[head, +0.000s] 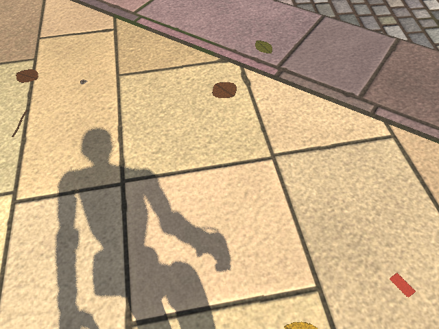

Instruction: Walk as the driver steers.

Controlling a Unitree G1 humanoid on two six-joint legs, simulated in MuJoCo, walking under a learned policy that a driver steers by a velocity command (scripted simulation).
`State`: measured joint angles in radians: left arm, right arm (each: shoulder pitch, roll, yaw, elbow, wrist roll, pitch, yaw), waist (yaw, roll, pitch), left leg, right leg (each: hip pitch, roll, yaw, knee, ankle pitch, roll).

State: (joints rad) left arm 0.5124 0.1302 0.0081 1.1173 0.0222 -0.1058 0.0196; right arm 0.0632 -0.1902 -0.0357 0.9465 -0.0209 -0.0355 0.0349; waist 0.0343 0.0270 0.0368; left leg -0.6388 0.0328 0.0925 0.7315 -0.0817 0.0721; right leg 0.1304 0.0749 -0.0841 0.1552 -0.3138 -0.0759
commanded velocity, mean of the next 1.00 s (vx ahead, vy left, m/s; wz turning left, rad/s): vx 0.49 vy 0.00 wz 0.42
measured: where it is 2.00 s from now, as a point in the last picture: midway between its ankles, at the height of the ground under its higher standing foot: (146, 169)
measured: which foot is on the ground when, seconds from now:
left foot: up 0.00-0.10, down 0.12-0.66, up 0.68-1.00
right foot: down 0.00-0.10, up 0.12-0.64, down 0.66-1.00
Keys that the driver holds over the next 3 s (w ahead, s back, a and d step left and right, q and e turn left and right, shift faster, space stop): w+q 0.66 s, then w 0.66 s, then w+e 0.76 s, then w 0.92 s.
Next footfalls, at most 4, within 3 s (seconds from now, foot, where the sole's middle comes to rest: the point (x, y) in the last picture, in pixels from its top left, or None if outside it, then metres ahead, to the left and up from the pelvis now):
0.12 left None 0.24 0.06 -0.77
0.66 right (245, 286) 0.60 -0.01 -0.77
1.18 left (155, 247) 0.72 0.29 -0.77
1.74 right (175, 168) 1.06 0.26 -0.77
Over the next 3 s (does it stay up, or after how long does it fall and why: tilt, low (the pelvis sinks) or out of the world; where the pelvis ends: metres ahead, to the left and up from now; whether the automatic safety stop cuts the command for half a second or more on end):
stays up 1.56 0.32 0.01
